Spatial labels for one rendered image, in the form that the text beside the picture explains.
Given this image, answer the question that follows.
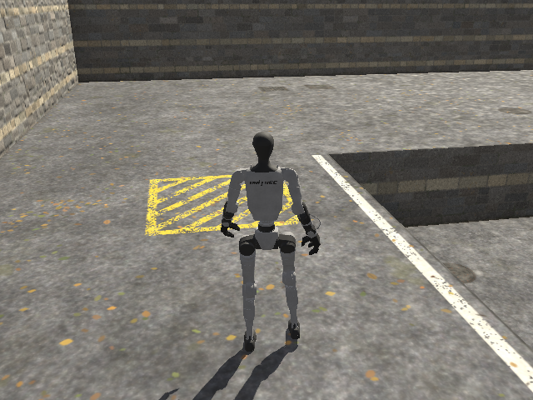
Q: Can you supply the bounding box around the robot right foot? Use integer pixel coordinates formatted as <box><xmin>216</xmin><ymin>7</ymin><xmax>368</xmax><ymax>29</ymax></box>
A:
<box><xmin>288</xmin><ymin>319</ymin><xmax>300</xmax><ymax>339</ymax></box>

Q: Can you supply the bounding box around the robot left forearm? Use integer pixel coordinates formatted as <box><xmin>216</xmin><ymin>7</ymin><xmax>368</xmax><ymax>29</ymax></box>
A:
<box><xmin>222</xmin><ymin>200</ymin><xmax>234</xmax><ymax>227</ymax></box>

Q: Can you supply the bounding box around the right robot upper arm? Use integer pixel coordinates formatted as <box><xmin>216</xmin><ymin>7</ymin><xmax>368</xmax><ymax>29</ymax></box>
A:
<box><xmin>281</xmin><ymin>167</ymin><xmax>305</xmax><ymax>215</ymax></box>

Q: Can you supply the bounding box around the left robot upper arm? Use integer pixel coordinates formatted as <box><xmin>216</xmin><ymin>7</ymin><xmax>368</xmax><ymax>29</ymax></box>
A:
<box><xmin>226</xmin><ymin>168</ymin><xmax>247</xmax><ymax>213</ymax></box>

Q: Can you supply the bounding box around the humanoid robot head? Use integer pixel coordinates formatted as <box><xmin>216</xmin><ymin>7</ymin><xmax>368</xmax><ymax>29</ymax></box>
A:
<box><xmin>250</xmin><ymin>132</ymin><xmax>278</xmax><ymax>173</ymax></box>

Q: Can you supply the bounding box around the right robot hand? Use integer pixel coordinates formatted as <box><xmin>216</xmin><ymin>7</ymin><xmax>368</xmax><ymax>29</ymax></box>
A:
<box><xmin>301</xmin><ymin>234</ymin><xmax>321</xmax><ymax>255</ymax></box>

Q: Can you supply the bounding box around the left robot hand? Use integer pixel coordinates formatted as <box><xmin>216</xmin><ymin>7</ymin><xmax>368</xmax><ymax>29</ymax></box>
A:
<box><xmin>221</xmin><ymin>222</ymin><xmax>240</xmax><ymax>238</ymax></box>

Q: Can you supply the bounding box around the robot right forearm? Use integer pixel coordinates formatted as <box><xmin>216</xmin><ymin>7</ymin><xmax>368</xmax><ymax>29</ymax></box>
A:
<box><xmin>297</xmin><ymin>202</ymin><xmax>317</xmax><ymax>238</ymax></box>

